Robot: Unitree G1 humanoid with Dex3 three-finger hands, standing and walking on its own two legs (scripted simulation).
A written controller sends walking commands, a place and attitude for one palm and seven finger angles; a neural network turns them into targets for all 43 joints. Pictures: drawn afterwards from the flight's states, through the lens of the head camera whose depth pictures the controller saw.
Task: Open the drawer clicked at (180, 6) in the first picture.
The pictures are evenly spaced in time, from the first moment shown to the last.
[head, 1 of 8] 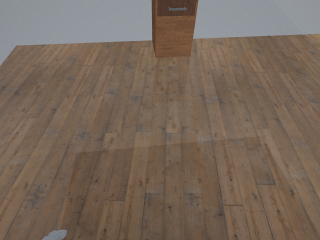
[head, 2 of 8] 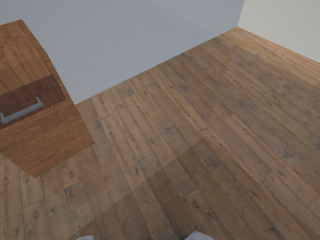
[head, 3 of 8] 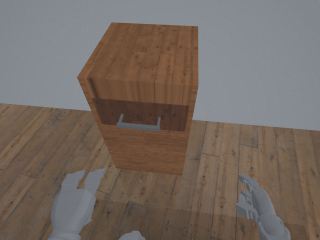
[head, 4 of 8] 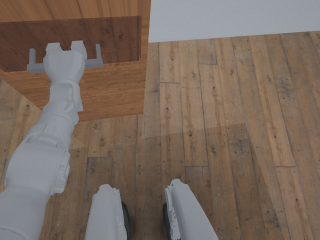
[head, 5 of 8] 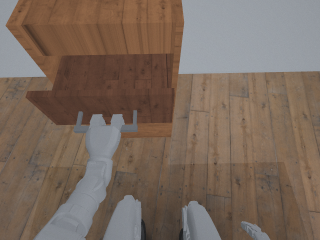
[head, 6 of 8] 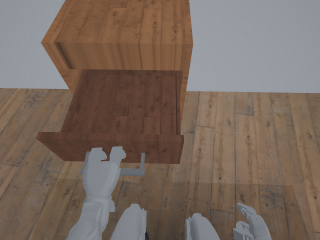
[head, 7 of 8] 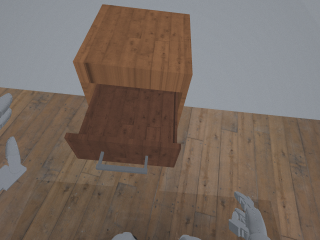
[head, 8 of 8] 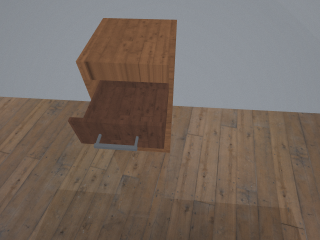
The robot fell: no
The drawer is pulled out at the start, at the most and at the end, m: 0.00 0.26 0.26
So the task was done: yes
